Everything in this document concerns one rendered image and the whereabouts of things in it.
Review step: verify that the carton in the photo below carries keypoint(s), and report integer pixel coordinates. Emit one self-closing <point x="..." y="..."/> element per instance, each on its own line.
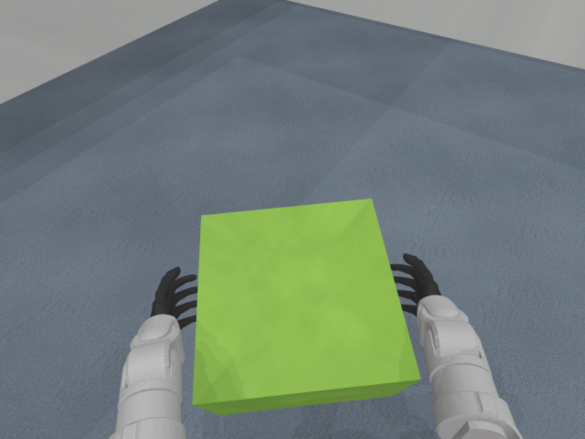
<point x="297" y="306"/>

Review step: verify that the robot left hand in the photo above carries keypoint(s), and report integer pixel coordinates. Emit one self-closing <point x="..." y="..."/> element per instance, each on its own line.
<point x="165" y="299"/>

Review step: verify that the robot right hand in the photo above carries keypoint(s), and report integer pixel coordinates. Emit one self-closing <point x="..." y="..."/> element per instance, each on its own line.
<point x="422" y="283"/>

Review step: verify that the robot left forearm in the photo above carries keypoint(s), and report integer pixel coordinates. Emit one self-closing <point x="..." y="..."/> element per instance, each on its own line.
<point x="149" y="405"/>

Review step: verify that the robot right forearm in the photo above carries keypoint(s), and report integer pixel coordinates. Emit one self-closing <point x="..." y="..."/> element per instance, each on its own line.
<point x="467" y="404"/>

